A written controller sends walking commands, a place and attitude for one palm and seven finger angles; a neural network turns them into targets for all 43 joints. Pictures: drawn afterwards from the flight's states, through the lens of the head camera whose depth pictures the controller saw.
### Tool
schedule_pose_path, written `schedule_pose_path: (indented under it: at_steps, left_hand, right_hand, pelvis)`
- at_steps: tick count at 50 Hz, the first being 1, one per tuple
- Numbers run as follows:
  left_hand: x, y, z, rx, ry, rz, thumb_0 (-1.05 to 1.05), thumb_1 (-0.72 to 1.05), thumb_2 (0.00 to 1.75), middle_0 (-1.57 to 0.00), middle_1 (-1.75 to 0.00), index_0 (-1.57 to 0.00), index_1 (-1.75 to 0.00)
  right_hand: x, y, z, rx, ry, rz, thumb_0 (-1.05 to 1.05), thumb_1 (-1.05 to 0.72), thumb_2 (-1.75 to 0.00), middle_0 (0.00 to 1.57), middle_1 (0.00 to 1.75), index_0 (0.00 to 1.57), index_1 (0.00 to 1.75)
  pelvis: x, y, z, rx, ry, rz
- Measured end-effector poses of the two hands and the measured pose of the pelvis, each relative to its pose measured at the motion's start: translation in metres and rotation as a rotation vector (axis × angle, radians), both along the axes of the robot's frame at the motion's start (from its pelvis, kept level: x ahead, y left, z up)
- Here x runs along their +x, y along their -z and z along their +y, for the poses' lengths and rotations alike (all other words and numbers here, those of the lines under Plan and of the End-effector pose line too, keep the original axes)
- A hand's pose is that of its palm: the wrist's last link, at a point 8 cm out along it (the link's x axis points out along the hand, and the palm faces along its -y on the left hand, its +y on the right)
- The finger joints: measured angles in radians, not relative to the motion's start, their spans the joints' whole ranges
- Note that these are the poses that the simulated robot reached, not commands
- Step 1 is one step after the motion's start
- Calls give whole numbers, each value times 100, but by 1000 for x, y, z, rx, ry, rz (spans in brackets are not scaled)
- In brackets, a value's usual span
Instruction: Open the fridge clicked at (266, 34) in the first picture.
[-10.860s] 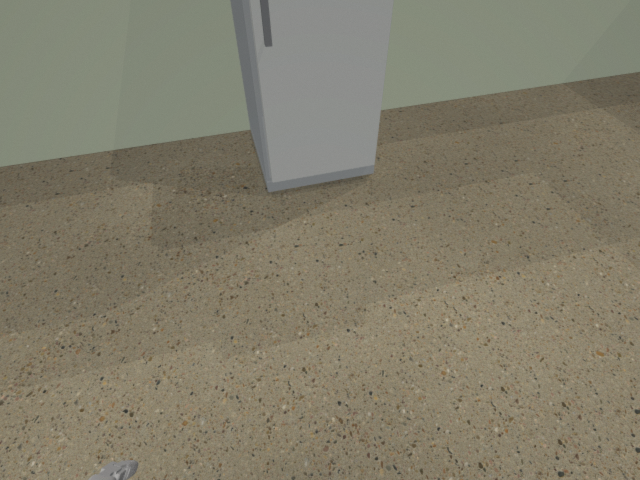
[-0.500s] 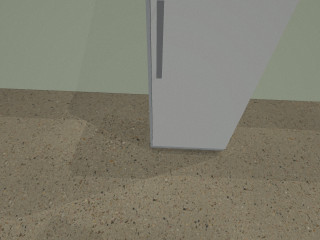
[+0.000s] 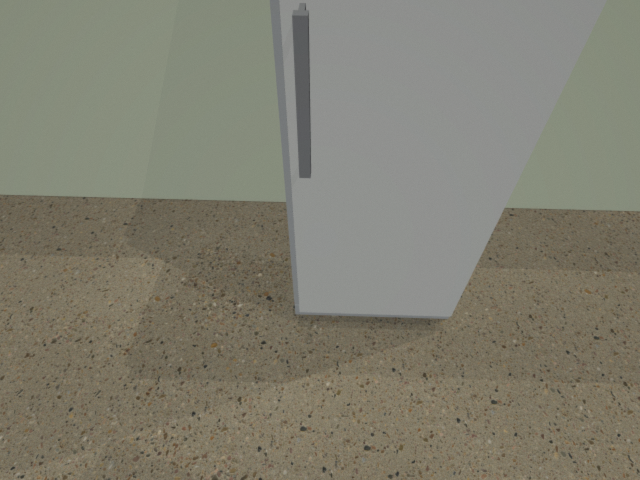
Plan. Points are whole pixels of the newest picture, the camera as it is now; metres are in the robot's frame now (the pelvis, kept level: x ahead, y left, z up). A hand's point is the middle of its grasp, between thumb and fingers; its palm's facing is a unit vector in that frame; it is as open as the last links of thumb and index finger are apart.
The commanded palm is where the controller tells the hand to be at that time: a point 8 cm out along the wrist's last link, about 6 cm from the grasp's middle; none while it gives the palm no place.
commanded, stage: shuffle to correct the standing spot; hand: left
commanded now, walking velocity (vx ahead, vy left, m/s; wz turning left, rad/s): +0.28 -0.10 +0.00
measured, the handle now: (304, 100) +0.72 +0.07 +0.12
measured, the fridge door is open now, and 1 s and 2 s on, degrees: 0 0 0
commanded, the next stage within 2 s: come to a stop and stand still in 0.58 s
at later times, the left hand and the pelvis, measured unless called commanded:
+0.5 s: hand (214, 415) +0.25 +0.18 -0.16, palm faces +0.04 -0.98 -0.19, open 7.3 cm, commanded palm none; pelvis +0.19 -0.01 +0.01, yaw +1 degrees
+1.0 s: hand (262, 350) +0.36 +0.13 -0.17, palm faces +0.10 -0.98 -0.20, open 7.3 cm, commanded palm none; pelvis +0.32 -0.06 +0.00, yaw +2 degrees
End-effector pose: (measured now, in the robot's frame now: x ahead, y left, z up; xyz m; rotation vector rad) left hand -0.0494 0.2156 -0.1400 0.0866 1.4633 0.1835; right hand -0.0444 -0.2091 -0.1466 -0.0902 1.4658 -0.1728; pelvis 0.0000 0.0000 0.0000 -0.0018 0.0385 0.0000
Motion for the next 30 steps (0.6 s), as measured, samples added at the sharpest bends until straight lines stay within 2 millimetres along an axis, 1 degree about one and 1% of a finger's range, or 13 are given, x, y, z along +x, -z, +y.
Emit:
schedule_pose_path:
  at_steps: [2, 4, 6, 10, 12, 13, 14, 16, 19, 21, 23, 27, 30]
  left_hand:
    - [7, 2, -3, 3, -26, 0, 0, 91, 90, -20, -29, -20, -30]
    - [10, 2, -6, 2, -58, 7, 0, 91, 90, -20, -29, -20, -30]
    - [11, 2, -9, -7, -80, 35, 0, 91, 90, -20, -29, -20, -30]
    - [16, 6, -12, -52, -93, 134, 0, 91, 90, -20, -29, -20, -30]
    - [27, 13, -9, -78, -79, 180, 0, 91, 90, -20, -29, -20, -30]
    - [37, 14, -7, -84, -62, 194, 0, 91, 90, -20, -29, -20, -30]
    - [50, 14, -3, -84, -43, 194, 0, 91, 90, -20, -29, -20, -30]
    - [86, 12, 5, -69, -9, 157, 1, 91, 90, -20, -29, -20, -30]
    - [155, 5, 15, -38, 16, 36, 1, 91, 90, -20, -29, -20, -30]
    - [203, -1, 18, -19, 26, -55, 1, 91, 90, -20, -29, -19, -30]
    - [247, -7, 20, 8, 42, -123, 1, 93, 90, -20, -29, -19, -30]
    - [325, -13, 12, 49, 100, -208, 1, 93, 90, -19, -29, -19, -30]
    - [372, -8, -1, 84, 135, -262, 1, 93, 90, -19, -29, -19, -30]
  right_hand:
    - [14, 1, -4, -1, -21, 19, 0, -91, -90, 20, 30, 20, 30]
    - [37, -1, -7, -8, -53, 28, 0, -91, -90, 20, 30, 20, 30]
    - [69, -4, -8, -19, -82, 8, 0, -91, -90, 20, 30, 20, 30]
    - [148, -7, -11, -68, -121, -105, 1, -92, -90, 20, 30, 20, 30]
    - [182, -5, -12, -99, -120, -187, 1, -93, -90, 20, 30, 20, 30]
    - [193, -6, -12, -109, -110, -215, 1, -93, -90, 20, 30, 20, 30]
    - [202, -8, -12, -112, -99, -232, 1, -93, -90, 20, 30, 20, 30]
    - [211, -14, -11, -113, -80, -236, 0, -92, -90, 20, 30, 20, 30]
    - [213, -20, -9, -96, -74, -178, 0, -92, -90, 20, 30, 20, 30]
    - [212, -21, -8, -75, -72, -118, 0, -91, -90, 20, 30, 20, 30]
    - [211, -20, -8, -50, -60, -62, 0, -91, -90, 20, 30, 20, 30]
    - [216, -10, -19, -7, -9, 23, 0, -91, -90, 20, 30, 20, 30]
    - [226, 7, -37, 15, 23, 71, 0, -90, -90, 21, 30, 20, 30]
  pelvis:
    - [13, 2, -2, -10, -20, 7]
    - [27, 2, -1, -15, -39, 8]
    - [42, 1, 2, -15, -48, 8]
    - [74, 5, 12, -3, -50, 1]
    - [90, 13, 19, -4, -30, -8]
    - [98, 13, 21, 0, -18, -14]
    - [106, 12, 22, 3, -7, -19]
    - [121, 6, 20, 4, 0, -21]
    - [144, -5, 15, -4, -9, -15]
    - [159, -10, 9, -9, -12, -8]
    - [175, -12, 2, -10, -14, -2]
    - [210, -7, -17, -4, -13, -2]
    - [240, 8, -38, 7, -17, -10]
